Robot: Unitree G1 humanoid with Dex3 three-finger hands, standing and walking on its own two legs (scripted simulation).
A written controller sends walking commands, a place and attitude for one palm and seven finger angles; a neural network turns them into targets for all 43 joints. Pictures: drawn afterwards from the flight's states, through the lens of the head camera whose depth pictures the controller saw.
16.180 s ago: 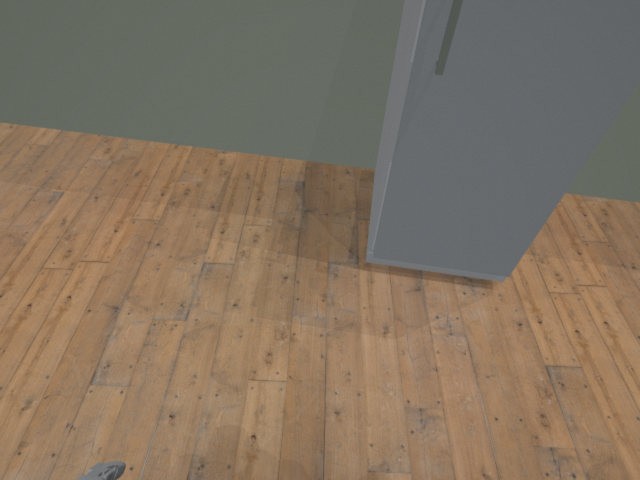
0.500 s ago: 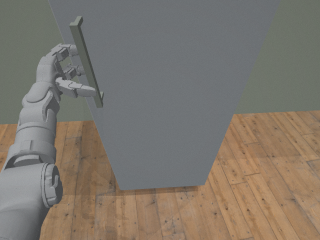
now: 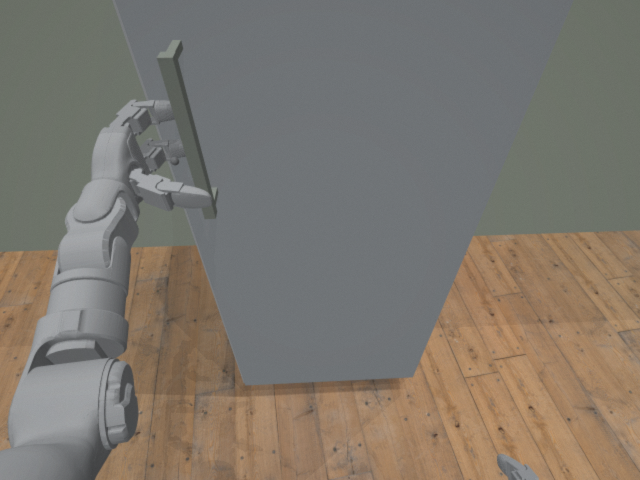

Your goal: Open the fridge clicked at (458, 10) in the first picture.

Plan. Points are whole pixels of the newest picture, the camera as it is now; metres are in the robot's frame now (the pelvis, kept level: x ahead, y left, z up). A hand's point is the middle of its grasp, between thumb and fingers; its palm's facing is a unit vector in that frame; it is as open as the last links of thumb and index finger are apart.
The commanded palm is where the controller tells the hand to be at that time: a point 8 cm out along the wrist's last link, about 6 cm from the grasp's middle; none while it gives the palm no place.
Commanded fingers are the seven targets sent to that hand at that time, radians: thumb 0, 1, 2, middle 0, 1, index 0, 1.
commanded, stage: slide the fingers in behind the handle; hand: left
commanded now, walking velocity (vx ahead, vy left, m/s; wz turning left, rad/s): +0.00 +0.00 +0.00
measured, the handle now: (195, 140) +0.49 +0.19 +0.19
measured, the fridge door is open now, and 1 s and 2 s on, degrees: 0 0 0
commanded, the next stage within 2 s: grip the handle and tug to test in 1.20 s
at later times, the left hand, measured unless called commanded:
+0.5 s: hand (196, 161) +0.43 +0.17 +0.20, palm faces +0.08 -1.00 +0.01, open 14.0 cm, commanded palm +0.40 +0.22 +0.20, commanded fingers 0.00 -0.50 0.30 -0.30 -1.20 -0.30 -1.20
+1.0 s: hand (206, 162) +0.43 +0.15 +0.20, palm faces +0.10 -1.00 +0.00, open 14.2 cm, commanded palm +0.40 +0.20 +0.20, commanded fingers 0.00 -0.50 0.30 -0.30 -1.20 -0.30 -1.20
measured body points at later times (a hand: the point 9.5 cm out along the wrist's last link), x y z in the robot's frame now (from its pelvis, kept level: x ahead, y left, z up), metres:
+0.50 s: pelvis +0.01 -0.01 +0.00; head +0.00 -0.02 +0.45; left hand +0.42 +0.22 +0.20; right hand +0.13 -0.26 -0.11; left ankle +0.02 +0.13 -0.74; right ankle -0.03 -0.13 -0.74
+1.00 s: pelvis +0.01 -0.01 +0.00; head +0.00 -0.02 +0.45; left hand +0.42 +0.21 +0.20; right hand +0.14 -0.26 -0.11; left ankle +0.02 +0.13 -0.74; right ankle -0.03 -0.13 -0.74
